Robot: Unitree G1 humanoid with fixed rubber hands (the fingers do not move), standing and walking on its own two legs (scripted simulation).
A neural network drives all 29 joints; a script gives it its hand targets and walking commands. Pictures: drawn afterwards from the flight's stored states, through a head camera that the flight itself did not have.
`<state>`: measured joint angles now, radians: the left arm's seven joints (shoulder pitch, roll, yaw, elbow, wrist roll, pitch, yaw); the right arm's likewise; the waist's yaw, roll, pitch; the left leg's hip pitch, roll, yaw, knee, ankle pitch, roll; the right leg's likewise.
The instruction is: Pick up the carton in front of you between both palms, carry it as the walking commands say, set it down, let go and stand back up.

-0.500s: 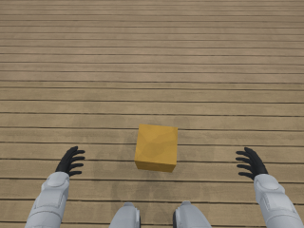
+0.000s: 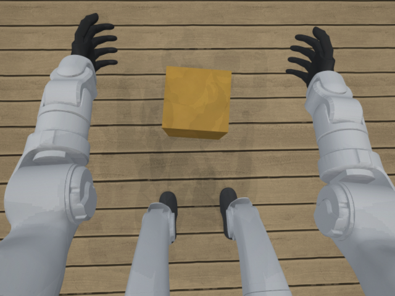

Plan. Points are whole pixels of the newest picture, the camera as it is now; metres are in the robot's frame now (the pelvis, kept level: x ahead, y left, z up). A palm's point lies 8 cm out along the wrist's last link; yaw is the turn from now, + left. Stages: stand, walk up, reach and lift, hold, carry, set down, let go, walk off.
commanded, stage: reach and lift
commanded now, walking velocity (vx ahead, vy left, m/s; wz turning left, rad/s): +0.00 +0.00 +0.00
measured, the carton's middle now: (196, 107) +0.55 -0.02 -0.53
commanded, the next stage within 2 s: none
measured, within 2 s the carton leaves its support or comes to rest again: leaves its support in 1.94 s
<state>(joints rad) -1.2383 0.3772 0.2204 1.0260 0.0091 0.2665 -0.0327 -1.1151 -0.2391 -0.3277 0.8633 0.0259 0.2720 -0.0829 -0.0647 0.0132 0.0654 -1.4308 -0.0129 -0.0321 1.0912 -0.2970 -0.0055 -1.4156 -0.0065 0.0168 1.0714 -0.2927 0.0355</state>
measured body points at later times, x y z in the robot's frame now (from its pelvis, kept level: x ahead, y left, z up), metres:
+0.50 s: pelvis +0.03 +0.00 -0.09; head +0.38 +0.00 +0.20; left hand +0.58 +0.16 -0.25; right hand +0.54 -0.21 -0.25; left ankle +0.09 +0.12 -0.62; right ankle +0.09 -0.14 -0.62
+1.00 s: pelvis -0.02 +0.00 -0.27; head +0.36 +0.00 -0.04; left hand +0.57 +0.16 -0.45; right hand +0.53 -0.21 -0.45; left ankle +0.09 +0.12 -0.62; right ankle +0.09 -0.14 -0.62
